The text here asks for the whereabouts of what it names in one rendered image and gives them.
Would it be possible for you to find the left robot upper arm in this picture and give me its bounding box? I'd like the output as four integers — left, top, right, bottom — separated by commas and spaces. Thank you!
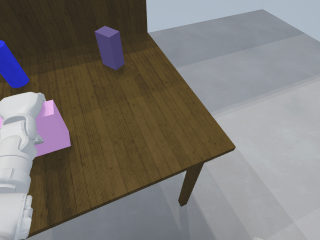
0, 193, 33, 240

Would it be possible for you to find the robot left hand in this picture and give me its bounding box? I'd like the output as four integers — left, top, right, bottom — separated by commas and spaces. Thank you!
0, 92, 46, 145

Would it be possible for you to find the robot left forearm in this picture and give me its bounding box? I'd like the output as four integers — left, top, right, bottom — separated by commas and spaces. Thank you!
0, 113, 38, 194

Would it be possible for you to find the sponge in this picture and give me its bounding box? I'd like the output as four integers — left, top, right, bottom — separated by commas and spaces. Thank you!
0, 100, 71, 157

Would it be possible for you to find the table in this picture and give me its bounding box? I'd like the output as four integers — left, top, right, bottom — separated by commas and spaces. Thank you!
0, 0, 236, 240

